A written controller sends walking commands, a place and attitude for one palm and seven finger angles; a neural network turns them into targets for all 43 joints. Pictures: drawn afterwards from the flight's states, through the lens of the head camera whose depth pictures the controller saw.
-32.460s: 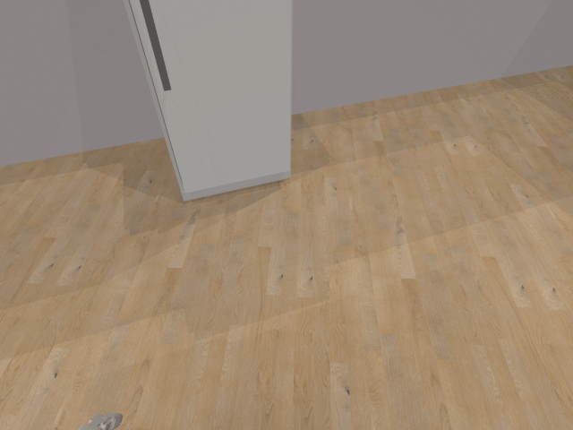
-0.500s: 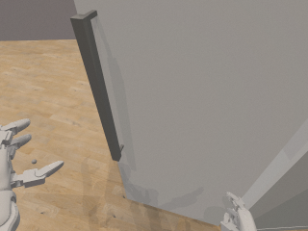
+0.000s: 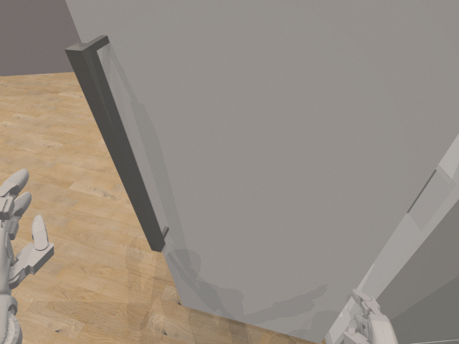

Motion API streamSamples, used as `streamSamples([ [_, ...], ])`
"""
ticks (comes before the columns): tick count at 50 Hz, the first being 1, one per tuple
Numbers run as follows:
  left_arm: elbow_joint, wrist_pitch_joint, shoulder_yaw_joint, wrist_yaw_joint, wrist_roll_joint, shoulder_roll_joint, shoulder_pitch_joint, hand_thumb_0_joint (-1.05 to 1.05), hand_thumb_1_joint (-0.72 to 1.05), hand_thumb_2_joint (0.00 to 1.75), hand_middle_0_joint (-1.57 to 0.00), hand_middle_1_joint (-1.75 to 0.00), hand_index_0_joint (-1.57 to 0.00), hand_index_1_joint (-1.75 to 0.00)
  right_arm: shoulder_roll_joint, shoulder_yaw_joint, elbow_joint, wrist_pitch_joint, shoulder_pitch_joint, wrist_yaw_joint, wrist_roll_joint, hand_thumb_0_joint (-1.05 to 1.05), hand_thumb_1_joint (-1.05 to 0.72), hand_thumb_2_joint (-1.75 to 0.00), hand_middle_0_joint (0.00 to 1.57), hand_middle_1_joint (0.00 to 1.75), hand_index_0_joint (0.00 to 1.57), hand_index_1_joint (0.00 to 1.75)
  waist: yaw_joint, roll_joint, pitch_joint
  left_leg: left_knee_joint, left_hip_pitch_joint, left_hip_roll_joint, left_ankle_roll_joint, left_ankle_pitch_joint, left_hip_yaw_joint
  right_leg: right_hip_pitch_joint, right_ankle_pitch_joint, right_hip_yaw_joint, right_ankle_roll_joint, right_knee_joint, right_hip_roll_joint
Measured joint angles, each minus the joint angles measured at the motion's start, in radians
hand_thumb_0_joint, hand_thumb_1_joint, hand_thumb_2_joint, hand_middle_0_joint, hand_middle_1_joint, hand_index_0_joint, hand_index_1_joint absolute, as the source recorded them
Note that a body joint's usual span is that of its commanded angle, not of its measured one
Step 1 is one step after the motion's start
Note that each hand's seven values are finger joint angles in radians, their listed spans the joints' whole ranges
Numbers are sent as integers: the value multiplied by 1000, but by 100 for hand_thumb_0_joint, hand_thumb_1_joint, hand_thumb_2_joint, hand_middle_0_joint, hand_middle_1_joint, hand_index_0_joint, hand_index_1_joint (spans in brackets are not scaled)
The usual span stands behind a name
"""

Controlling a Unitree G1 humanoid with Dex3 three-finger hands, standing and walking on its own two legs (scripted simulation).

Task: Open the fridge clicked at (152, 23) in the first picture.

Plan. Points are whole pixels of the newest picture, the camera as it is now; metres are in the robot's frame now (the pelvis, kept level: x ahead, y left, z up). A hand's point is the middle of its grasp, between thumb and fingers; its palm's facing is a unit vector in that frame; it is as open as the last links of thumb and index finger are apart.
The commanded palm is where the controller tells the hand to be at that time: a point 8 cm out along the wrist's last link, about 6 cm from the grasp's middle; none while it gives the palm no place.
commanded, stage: draw the hand back to the body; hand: left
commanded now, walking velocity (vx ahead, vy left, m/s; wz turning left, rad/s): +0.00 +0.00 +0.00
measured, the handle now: (137, 170) +0.38 +0.24 +0.11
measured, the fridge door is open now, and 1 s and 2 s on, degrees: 71 71 71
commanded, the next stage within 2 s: step back with the hand held close in 0.20 s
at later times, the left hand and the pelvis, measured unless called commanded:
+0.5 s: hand (46, 250) +0.18 +0.28 +0.15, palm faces +0.44 -0.80 -0.41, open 7.4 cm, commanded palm +0.12 +0.32 +0.17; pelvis -0.02 +0.02 +0.00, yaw +0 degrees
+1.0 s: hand out of the picture +0.10 +0.31 +0.14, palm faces +0.48 -0.77 -0.42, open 7.4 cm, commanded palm +0.04 +0.34 +0.17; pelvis -0.09 +0.04 -0.02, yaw +1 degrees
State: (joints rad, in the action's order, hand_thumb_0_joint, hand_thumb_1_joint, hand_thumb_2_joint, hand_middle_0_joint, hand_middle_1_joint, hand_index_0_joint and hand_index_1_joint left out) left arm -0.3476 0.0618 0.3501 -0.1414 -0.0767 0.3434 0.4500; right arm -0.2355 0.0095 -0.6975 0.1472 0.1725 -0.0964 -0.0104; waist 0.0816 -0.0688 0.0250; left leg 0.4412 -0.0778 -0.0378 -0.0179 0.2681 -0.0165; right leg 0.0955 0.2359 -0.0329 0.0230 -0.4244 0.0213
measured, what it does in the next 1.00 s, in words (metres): shifts its weight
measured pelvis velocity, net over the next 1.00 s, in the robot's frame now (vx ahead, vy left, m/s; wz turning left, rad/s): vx -0.09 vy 0.04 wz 0.02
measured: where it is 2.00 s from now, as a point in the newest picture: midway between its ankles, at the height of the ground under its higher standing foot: outside the picture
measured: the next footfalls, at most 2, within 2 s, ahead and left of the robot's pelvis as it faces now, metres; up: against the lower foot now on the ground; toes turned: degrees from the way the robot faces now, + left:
right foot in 1.12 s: -0.03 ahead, -0.09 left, +0.00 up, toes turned +7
left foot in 1.34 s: -0.05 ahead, +0.13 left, +0.00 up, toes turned +4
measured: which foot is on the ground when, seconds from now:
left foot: down 0.00-1.00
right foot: down 0.00-1.00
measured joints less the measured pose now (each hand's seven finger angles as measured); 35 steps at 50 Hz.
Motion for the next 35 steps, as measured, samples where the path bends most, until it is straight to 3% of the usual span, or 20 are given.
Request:
streamSamples([
  [17,0,15,-5,-8,5,0,-11,2,89,90,-21,-30,-21,-31,13,-2,-22,18,6,-8,-4,1,-90,-90,20,30,20,30,-1,-2,7,-4,21,-1,1,-10,-2,-23,-14,2,-1,10,1],
  [22,-8,53,2,3,20,-6,-35,2,89,90,-21,-30,-21,-31,-1,-19,30,-27,-6,11,8,1,-90,-90,20,30,20,30,-26,-9,-3,40,-68,2,13,-12,6,41,-38,-6,-10,13,-2],
  [28,-63,47,-15,11,27,24,66,2,89,90,-21,-30,-21,-31,2,-13,91,-92,-7,7,12,1,-90,-90,20,30,20,30,-58,18,3,44,-138,24,34,-33,-21,124,-61,22,-33,-5,-24],
  [35,-120,40,36,-11,31,85,98,2,89,90,-22,-30,-21,-31,9,-11,117,-127,20,-12,13,1,-90,-90,20,30,20,30,-40,45,20,64,-173,53,60,-48,-43,178,-63,44,-54,-58,-53],
])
